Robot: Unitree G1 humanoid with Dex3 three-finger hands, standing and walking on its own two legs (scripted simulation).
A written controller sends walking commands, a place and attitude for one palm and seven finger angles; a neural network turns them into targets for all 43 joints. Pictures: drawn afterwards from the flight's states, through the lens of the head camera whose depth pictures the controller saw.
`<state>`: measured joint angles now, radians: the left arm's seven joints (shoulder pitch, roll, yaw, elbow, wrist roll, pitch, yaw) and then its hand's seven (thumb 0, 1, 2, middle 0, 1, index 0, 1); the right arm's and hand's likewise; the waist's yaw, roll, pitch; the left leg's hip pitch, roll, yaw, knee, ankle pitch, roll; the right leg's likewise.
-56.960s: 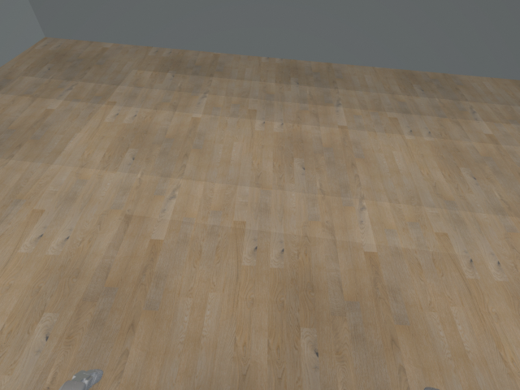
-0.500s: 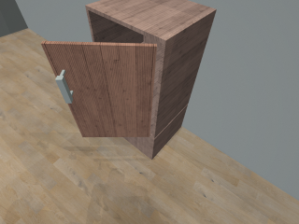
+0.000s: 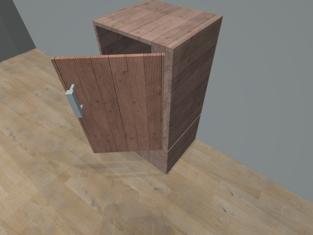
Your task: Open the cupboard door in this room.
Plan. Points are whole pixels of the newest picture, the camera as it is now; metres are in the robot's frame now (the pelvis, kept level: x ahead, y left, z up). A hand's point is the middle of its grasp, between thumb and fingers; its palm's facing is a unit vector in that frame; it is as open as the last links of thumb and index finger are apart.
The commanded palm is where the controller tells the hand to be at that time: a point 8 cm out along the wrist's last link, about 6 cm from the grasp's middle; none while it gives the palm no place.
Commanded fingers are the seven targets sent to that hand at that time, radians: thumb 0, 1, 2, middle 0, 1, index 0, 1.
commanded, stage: look again from close up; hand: left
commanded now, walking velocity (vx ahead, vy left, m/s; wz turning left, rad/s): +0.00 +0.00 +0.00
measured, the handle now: (76, 100) +0.59 +0.36 -0.03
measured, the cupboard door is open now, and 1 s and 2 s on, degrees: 41 41 41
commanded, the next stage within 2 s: shuffle to correct the standing spot in 0.18 s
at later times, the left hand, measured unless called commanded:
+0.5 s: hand out of the picture +0.00 +0.18 -0.18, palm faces +0.10 -0.98 -0.19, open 7.4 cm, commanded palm none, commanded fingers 0.00 0.90 0.90 -0.20 -0.30 -0.20 -0.30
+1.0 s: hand out of the picture +0.15 +0.24 -0.16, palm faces +0.11 -0.97 -0.22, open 7.4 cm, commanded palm none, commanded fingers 0.00 0.90 0.90 -0.20 -0.30 -0.20 -0.30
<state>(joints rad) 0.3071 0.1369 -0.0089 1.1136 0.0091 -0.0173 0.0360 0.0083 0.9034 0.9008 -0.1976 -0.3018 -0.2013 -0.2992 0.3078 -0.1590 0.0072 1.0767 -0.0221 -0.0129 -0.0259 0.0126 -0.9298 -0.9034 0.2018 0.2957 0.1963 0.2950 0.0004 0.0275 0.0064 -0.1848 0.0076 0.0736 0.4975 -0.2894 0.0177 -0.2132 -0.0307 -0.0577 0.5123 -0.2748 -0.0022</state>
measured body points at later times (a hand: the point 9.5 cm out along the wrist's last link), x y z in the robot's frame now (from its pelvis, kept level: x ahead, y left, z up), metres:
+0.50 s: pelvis +0.01 +0.01 -0.01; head +0.03 +0.01 +0.44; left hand +0.00 +0.23 -0.16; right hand +0.01 -0.22 -0.17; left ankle -0.01 +0.10 -0.73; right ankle +0.00 -0.12 -0.74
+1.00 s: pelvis +0.08 +0.06 +0.00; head +0.11 +0.05 +0.45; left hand +0.15 +0.29 -0.14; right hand +0.09 -0.14 -0.17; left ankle +0.02 +0.12 -0.74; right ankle +0.12 -0.03 -0.71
